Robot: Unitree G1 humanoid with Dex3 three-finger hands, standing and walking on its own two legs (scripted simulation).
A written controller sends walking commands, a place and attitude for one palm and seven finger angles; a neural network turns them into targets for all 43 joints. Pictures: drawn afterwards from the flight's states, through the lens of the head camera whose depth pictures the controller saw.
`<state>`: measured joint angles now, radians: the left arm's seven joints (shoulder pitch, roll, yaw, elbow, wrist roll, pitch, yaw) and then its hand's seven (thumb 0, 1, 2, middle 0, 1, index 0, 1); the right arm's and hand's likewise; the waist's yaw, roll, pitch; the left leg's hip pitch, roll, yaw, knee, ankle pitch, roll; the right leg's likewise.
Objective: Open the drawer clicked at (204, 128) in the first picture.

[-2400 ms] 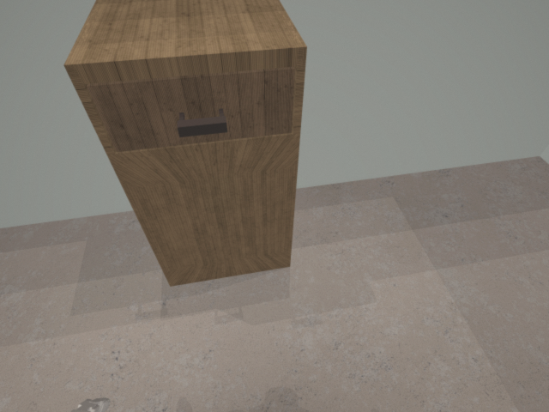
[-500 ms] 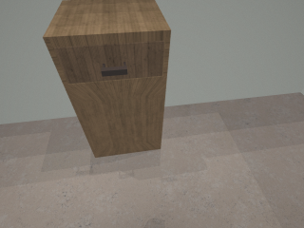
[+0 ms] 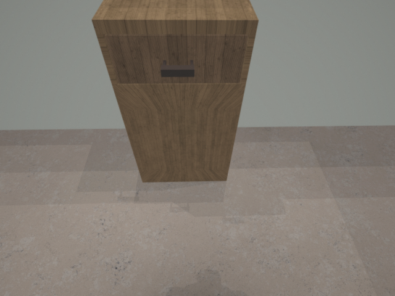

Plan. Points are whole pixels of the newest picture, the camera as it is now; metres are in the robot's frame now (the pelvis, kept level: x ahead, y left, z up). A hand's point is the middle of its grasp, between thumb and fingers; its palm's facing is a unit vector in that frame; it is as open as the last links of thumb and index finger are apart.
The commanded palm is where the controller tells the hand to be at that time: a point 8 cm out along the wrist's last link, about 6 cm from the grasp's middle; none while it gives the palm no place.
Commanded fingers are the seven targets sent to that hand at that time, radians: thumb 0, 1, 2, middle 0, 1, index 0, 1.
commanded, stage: take the last steps up to it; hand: left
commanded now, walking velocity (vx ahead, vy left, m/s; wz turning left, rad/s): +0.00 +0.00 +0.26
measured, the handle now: (178, 67) +0.79 +0.13 +0.03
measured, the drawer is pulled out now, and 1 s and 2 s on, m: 0.00 0.00 0.00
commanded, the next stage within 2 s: come to a stop and stand still in 0.88 s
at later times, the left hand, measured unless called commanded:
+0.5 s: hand out of the picture +0.06 +0.17 -0.16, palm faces +0.08 -0.98 -0.16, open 7.4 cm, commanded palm none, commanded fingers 0.00 0.90 0.90 -0.20 -0.30 -0.20 -0.30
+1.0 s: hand out of the picture +0.15 +0.07 -0.19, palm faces +0.16 -0.98 -0.06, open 7.4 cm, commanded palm none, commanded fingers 0.00 0.90 0.90 -0.20 -0.30 -0.20 -0.30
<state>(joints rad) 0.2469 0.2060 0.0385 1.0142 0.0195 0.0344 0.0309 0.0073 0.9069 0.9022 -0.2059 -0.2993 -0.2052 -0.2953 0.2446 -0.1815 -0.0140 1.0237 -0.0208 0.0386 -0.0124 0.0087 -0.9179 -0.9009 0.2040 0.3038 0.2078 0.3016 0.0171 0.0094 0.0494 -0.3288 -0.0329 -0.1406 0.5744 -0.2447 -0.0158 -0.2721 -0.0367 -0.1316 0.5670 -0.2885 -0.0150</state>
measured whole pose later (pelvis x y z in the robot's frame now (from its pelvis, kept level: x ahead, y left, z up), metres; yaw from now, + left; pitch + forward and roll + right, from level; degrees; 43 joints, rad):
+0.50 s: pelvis +0.06 -0.01 +0.01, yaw +3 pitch +0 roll +0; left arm 0.29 0.18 0.06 1.06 0.03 0.04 -0.04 0.01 0.91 0.90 -0.20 -0.30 -0.20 -0.29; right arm 0.40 -0.13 -0.04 1.11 -0.04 -0.04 -0.03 0.00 -0.91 -0.90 0.20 0.30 0.21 0.30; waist -0.03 -0.01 0.02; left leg -0.09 0.08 0.10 0.37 -0.27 -0.04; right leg -0.46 -0.09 -0.08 0.78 -0.30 0.04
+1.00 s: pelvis +0.22 -0.06 +0.00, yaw +3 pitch -1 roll -2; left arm 0.40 0.10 0.03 1.16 0.02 -0.04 0.01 0.01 0.91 0.90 -0.21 -0.30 -0.20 -0.30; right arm 0.15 -0.12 -0.04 1.02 -0.03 -0.05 -0.01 0.00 -0.91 -0.90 0.20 0.30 0.20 0.30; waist 0.03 -0.03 0.02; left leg -0.36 0.07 0.14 0.61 -0.23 0.03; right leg -0.10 0.02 -0.15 0.52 -0.39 -0.03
